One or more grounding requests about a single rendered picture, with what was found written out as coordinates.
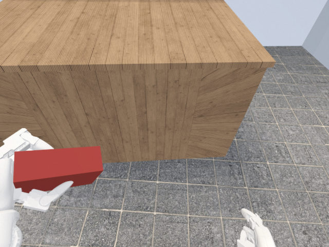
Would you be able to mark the sponge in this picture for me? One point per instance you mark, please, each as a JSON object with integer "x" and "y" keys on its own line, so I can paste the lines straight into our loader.
{"x": 46, "y": 169}

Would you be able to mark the robot right hand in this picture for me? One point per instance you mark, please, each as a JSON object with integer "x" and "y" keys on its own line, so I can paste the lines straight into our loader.
{"x": 260, "y": 237}

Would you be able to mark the table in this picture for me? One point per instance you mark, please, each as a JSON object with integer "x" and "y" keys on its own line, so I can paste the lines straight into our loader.
{"x": 145, "y": 80}

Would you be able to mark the robot left forearm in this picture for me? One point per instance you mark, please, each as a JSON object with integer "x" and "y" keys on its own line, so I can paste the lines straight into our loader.
{"x": 10, "y": 234}

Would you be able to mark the robot left hand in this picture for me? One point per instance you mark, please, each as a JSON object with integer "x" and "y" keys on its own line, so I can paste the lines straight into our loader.
{"x": 39, "y": 200}

